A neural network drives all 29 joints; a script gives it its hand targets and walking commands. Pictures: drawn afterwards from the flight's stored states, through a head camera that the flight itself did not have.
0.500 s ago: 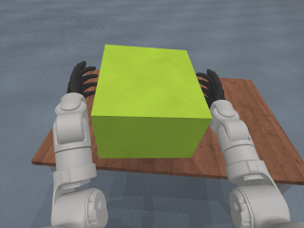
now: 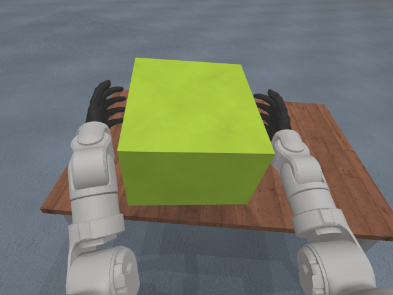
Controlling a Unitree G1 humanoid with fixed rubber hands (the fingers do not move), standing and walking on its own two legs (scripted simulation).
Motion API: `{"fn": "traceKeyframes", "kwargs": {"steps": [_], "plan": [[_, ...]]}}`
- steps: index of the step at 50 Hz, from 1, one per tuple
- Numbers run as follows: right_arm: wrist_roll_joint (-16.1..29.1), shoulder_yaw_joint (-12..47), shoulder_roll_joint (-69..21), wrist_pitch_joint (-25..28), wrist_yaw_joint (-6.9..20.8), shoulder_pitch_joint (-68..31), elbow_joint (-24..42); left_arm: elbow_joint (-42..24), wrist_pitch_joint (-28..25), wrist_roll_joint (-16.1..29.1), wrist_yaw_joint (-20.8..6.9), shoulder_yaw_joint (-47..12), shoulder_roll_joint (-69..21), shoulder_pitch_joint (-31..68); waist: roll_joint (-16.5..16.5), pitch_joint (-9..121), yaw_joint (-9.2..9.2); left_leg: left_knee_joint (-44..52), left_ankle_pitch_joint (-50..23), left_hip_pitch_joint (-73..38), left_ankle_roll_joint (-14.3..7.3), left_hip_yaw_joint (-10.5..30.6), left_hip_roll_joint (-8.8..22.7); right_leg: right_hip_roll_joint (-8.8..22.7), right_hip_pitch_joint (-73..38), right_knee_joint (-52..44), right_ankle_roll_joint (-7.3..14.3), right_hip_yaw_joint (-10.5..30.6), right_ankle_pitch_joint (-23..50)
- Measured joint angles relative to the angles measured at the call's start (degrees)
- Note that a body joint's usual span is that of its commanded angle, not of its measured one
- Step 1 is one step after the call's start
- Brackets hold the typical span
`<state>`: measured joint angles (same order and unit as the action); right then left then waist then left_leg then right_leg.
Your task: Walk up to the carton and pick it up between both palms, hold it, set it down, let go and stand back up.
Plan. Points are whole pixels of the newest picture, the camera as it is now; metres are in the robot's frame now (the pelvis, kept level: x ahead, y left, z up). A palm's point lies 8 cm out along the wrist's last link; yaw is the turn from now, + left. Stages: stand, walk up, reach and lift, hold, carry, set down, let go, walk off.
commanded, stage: hold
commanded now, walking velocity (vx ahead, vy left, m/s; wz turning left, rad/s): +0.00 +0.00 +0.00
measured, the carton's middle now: (189, 128) +0.41 +0.01 +0.15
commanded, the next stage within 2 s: set down in 0.06 s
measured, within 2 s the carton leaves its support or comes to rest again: neither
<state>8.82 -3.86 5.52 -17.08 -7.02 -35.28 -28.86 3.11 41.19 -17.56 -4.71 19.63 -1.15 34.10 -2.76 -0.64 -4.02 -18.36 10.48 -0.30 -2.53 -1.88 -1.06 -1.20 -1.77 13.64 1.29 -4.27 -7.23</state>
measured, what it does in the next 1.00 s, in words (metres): stands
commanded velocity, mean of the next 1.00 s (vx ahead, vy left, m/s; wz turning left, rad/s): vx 0.00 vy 0.00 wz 0.00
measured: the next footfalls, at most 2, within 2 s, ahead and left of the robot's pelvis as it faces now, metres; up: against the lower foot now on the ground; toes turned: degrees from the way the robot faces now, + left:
none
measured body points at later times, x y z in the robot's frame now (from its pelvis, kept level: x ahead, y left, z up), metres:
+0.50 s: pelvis +0.01 +0.00 +0.00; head -0.04 +0.03 +0.45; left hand +0.38 +0.18 +0.20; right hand +0.37 -0.17 +0.17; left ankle +0.01 +0.09 -0.75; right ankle +0.02 -0.10 -0.75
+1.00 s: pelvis +0.02 +0.00 +0.00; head +0.00 +0.03 +0.45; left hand +0.40 +0.17 +0.16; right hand +0.39 -0.18 +0.13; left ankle +0.01 +0.09 -0.75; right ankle +0.02 -0.10 -0.75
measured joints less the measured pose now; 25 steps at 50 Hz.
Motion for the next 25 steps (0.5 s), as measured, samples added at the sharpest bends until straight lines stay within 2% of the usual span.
{"fn": "traceKeyframes", "kwargs": {"steps": [4, 10, 16, 25], "plan": [[-0.3, 0.0, -0.1, 0.0, 0.1, -0.2, -0.3, 0.0, 0.1, 0.0, 0.0, 0.0, 0.1, 0.0, 0.0, 0.0, -0.02, 0.0, 0.0, -0.1, 0.0, 0.0, 0.0, 0.0, -0.1, 0.0, 0.0, 0.0, 0.0], [-3.2, -1.2, -1.6, 0.3, 0.2, 0.3, 0.2, 1.5, -1.6, 0.1, -1.5, 0.0, 1.0, -0.1, -0.4, -0.4, -0.42, -0.1, 0.0, 0.4, -0.1, 0.2, -0.2, 0.2, 0.5, 0.7, 0.0, -0.2, -0.3], [-5.1, -2.3, -2.4, 5.7, 0.4, 2.8, 1.3, 1.4, -7.0, 0.4, -1.6, -0.7, 0.5, -1.4, -0.4, -0.3, -0.06, -0.3, 0.2, 0.5, -0.1, 0.4, -0.3, 0.3, 0.4, 0.6, -0.1, -0.5, -0.6], [-7.8, -4.5, -3.2, 14.4, 1.4, 5.0, -2.2, 4.9, -13.8, 0.2, -1.1, -1.6, -0.4, -1.9, -0.5, -1.6, 1.23, 0.3, 0.5, -1.0, -0.1, 0.7, -0.4, 0.5, -1.0, 0.5, -0.1, -1.0, -1.2]]}}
